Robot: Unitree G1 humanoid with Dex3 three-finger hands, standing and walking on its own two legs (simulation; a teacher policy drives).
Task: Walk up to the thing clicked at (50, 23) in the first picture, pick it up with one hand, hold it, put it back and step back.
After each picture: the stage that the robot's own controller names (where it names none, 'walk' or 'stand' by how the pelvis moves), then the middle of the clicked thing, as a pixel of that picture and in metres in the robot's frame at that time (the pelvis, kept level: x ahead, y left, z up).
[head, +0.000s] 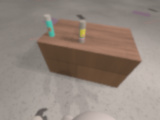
stand; (49, 26) +0.96 +0.54 +0.03
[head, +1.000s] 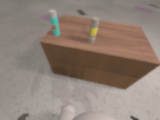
walk; (54, 23) +0.87 +0.40 +0.07
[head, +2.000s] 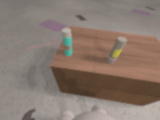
stand; (67, 43) +0.62 +0.20 +0.05
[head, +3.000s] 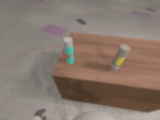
stand; (68, 51) +0.55 +0.21 +0.03
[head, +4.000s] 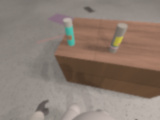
walk; (69, 33) +0.71 +0.24 +0.05
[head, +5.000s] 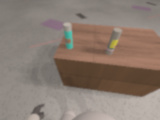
stand; (68, 37) +0.72 +0.22 +0.05
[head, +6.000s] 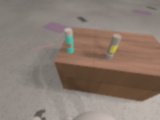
stand; (69, 41) +0.70 +0.23 +0.02
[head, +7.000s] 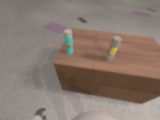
stand; (68, 43) +0.68 +0.23 +0.02
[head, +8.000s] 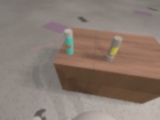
stand; (69, 42) +0.68 +0.22 +0.02
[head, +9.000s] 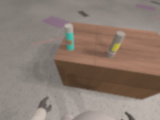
rise first; (69, 38) +0.69 +0.22 +0.03
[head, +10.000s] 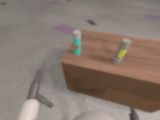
rise first; (77, 43) +0.69 +0.19 +0.03
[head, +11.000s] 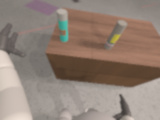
go down; (63, 27) +0.70 +0.18 +0.06
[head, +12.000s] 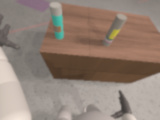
go down; (57, 23) +0.69 +0.20 +0.08
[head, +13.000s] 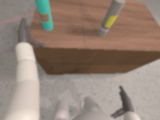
close in; (44, 10) +0.70 +0.22 +0.12
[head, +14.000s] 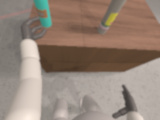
close; (42, 6) +0.70 +0.21 +0.12
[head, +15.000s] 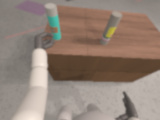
lift; (54, 24) +0.69 +0.21 +0.10
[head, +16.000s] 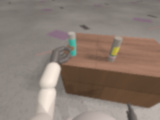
lift; (72, 44) +0.72 +0.20 +0.05
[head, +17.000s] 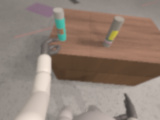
hold; (60, 26) +0.71 +0.20 +0.08
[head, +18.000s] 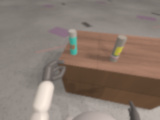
hold; (73, 43) +0.69 +0.19 +0.07
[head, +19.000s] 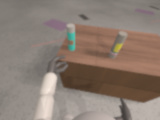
stand; (71, 38) +0.70 +0.19 +0.06
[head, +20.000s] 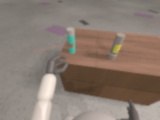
stand; (71, 41) +0.70 +0.20 +0.07
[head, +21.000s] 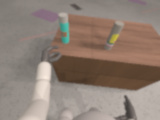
stand; (64, 29) +0.72 +0.20 +0.07
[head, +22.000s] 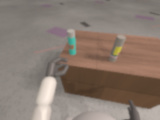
hold; (71, 43) +0.69 +0.19 +0.07
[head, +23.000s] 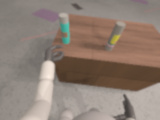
hold; (65, 30) +0.71 +0.20 +0.07
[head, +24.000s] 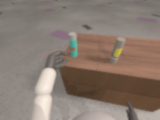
close; (73, 45) +0.69 +0.20 +0.06
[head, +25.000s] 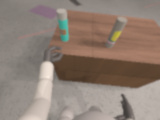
hold; (63, 27) +0.71 +0.20 +0.08
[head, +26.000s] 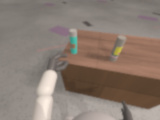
close; (73, 42) +0.71 +0.19 +0.05
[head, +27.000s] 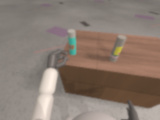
hold; (72, 43) +0.69 +0.19 +0.06
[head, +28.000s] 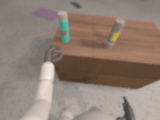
hold; (64, 28) +0.72 +0.20 +0.08
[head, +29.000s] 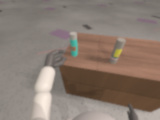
close; (73, 45) +0.70 +0.19 +0.05
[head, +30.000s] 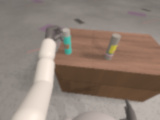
crouch; (67, 42) +0.69 +0.20 +0.05
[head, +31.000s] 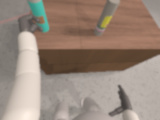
lower; (38, 12) +0.69 +0.22 +0.10
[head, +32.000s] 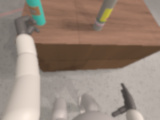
lower; (33, 2) +0.71 +0.23 +0.13
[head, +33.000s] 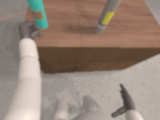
lower; (36, 7) +0.69 +0.22 +0.12
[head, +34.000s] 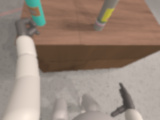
lower; (33, 3) +0.70 +0.22 +0.13
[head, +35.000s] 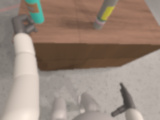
lower; out of the picture +0.70 +0.23 +0.13
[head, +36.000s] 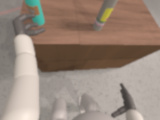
open; (32, 2) +0.70 +0.22 +0.13
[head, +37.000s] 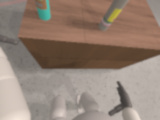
rise; out of the picture +0.71 +0.21 +0.13
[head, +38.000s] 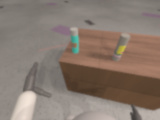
sink last; (74, 41) +0.70 +0.20 +0.07
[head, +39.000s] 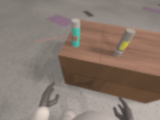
stand; (75, 34) +0.71 +0.18 +0.07
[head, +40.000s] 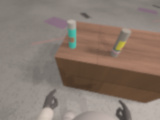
stand; (72, 35) +0.70 +0.19 +0.08
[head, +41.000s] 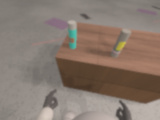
stand; (72, 36) +0.70 +0.18 +0.08
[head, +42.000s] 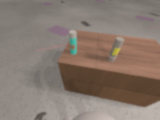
stand; (73, 43) +0.71 +0.20 +0.03
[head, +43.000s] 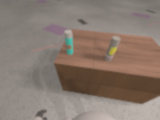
stand; (69, 43) +0.69 +0.23 +0.02
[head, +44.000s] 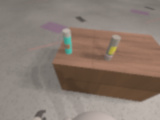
stand; (67, 42) +0.68 +0.24 +0.02
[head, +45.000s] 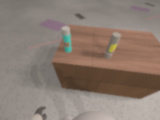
walk; (67, 40) +0.68 +0.24 +0.03
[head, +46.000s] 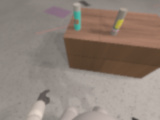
walk; (77, 17) +0.94 +0.18 +0.05
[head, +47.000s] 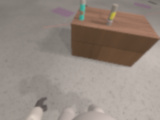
walk; (82, 10) +1.32 +0.17 +0.05
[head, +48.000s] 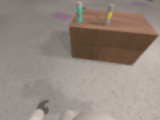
stand; (79, 12) +1.32 +0.21 +0.05
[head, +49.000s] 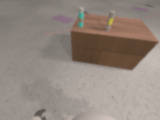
stand; (80, 17) +1.29 +0.20 +0.02
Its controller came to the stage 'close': yes
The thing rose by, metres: 0.00
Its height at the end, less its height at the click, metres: +0.00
